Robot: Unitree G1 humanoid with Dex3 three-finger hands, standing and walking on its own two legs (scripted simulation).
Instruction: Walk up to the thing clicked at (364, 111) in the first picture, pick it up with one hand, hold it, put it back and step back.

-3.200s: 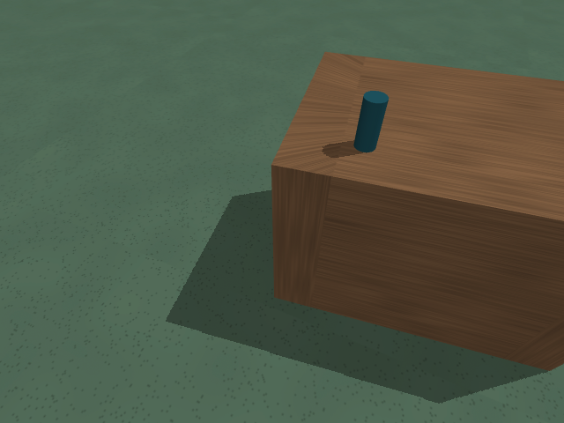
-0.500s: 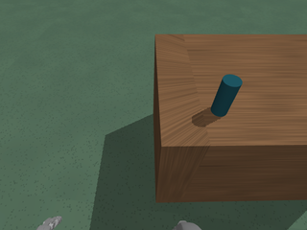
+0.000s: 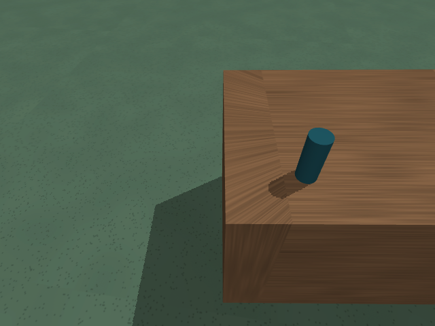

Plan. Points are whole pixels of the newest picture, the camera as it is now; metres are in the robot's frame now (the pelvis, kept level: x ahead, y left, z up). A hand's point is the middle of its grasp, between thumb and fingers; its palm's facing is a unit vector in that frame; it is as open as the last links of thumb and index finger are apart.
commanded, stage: walk up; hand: right
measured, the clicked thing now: (312, 157) +0.50 -0.23 +0.00
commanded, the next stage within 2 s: stand in 0.68 s
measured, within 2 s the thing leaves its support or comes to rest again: neither
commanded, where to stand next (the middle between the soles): +0.05 -0.02 m, yaw +1 degrees
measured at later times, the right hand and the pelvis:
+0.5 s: hand out of the picture +0.09 -0.25 -0.15, palm faces -0.03 +0.93 -0.36, open 7.4 cm; pelvis +0.01 +0.00 +0.01, yaw +0 degrees
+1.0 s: hand out of the picture +0.09 -0.24 -0.16, palm faces -0.04 +0.95 -0.32, open 7.4 cm; pelvis +0.02 +0.01 +0.01, yaw +1 degrees
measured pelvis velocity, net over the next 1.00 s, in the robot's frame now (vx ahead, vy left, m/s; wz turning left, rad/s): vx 0.02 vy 0.01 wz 0.01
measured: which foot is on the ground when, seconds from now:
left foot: down 0.00-1.00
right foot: down 0.00-1.00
